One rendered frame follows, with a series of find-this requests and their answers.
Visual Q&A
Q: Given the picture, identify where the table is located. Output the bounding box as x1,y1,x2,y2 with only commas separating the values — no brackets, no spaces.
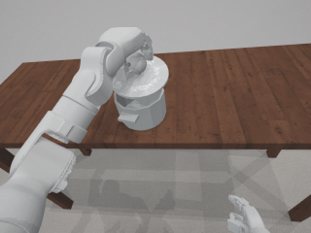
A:
0,43,311,222

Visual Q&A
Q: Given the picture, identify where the lid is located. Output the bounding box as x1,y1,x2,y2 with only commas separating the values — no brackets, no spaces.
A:
112,53,169,100

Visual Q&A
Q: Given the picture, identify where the robot right hand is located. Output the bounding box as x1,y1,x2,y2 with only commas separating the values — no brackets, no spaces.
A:
227,194,265,233

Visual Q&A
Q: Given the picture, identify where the knob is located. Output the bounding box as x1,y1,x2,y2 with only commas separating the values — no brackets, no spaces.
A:
126,52,147,75

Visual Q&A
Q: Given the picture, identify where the robot left upper arm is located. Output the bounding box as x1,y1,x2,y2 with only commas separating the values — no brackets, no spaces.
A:
0,136,77,233

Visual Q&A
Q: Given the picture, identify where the pot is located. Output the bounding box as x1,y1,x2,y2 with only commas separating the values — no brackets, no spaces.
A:
114,89,167,131

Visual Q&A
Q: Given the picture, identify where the robot left forearm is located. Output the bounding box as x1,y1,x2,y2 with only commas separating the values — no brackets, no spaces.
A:
9,39,124,177

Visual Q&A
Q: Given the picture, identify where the robot left hand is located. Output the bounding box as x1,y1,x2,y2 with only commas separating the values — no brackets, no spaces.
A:
99,27,154,82

